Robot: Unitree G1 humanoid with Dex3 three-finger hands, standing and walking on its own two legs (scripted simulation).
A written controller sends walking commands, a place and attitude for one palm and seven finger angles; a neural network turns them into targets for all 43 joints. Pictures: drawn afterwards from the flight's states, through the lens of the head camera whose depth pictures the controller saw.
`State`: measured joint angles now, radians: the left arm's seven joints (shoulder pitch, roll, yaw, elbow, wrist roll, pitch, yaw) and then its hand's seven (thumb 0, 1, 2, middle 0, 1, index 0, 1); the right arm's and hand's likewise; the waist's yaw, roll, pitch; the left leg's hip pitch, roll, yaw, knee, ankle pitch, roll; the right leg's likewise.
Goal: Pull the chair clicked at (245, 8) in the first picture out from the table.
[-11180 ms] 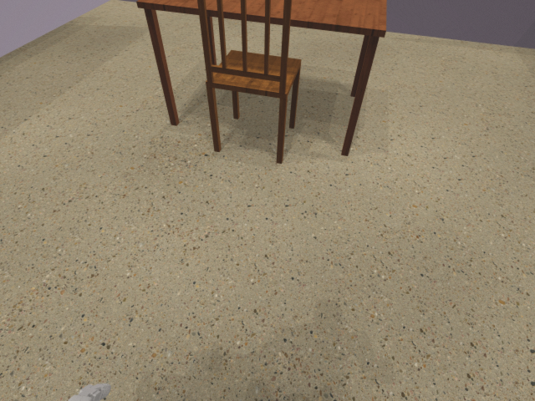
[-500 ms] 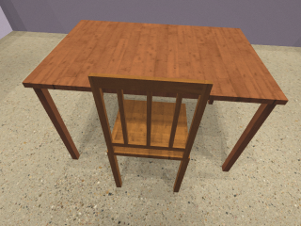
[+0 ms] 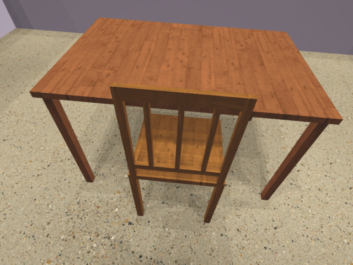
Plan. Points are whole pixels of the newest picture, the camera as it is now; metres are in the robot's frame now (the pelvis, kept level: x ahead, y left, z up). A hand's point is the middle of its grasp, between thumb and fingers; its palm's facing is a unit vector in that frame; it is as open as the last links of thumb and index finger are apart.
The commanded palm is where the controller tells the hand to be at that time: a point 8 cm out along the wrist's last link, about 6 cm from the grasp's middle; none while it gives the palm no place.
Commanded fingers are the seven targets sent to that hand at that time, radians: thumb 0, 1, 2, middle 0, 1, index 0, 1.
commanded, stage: look again from close up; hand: left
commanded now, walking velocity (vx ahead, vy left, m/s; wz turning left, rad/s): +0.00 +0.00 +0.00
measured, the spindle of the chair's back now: (179, 140) +0.52 +0.03 -0.08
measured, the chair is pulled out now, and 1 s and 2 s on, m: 0.00 0.00 0.00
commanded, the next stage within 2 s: none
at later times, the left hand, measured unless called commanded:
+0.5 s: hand out of the picture +0.00 +0.15 -0.18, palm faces +0.01 -0.99 -0.15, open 7.3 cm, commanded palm none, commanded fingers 0.00 0.90 0.90 -0.20 -0.30 -0.20 -0.30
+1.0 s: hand out of the picture +0.01 +0.14 -0.17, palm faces +0.02 -0.99 -0.16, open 7.3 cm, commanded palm none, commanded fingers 0.00 0.90 0.90 -0.20 -0.30 -0.20 -0.30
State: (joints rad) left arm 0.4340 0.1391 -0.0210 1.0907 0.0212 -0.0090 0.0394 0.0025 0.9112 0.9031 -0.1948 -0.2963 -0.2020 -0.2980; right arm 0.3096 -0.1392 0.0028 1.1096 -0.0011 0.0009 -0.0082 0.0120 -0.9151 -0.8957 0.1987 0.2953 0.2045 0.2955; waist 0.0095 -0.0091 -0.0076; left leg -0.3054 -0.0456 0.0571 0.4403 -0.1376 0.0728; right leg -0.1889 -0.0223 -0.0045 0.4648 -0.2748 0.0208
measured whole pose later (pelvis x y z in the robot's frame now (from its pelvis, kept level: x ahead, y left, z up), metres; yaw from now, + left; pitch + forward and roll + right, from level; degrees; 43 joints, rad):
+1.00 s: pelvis +0.04 -0.02 +0.00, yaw -1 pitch -1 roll +0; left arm 0.37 0.13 -0.03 1.11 0.02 -0.02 0.04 0.00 0.91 0.90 -0.19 -0.30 -0.20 -0.30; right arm 0.28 -0.15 0.02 1.15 0.01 -0.02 -0.03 0.01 -0.92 -0.90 0.20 0.30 0.20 0.30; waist 0.01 -0.02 0.00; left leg -0.21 -0.04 0.06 0.41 -0.18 0.05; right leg -0.09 -0.01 0.00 0.41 -0.31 0.00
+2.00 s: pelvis +0.05 -0.05 +0.00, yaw +0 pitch -1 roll +1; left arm 0.39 0.12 -0.03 1.12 0.01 -0.03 0.04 0.00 0.91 0.90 -0.20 -0.30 -0.20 -0.30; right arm 0.29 -0.14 0.02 1.15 0.00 -0.01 -0.03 0.01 -0.92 -0.90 0.20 0.30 0.20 0.30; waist 0.02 -0.01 0.01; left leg -0.20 0.00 0.03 0.42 -0.20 0.00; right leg -0.07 0.02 -0.02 0.40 -0.32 -0.04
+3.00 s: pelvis +0.06 -0.06 +0.00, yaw +1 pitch -1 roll +1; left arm 0.40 0.12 -0.02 1.13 0.01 -0.02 0.04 0.00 0.91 0.90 -0.20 -0.30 -0.20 -0.30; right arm 0.30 -0.14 0.02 1.15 0.00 -0.01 -0.04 0.01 -0.92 -0.90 0.20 0.30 0.20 0.30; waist 0.02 -0.01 0.01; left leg -0.19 0.01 0.01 0.42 -0.21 -0.01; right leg -0.04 0.04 -0.04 0.38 -0.33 -0.05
